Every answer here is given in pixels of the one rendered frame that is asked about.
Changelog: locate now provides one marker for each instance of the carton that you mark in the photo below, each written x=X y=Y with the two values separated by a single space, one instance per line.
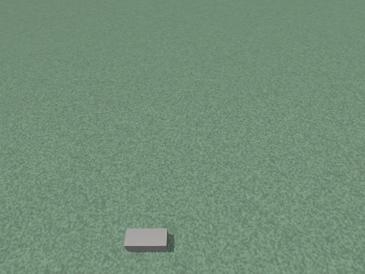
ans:
x=146 y=239

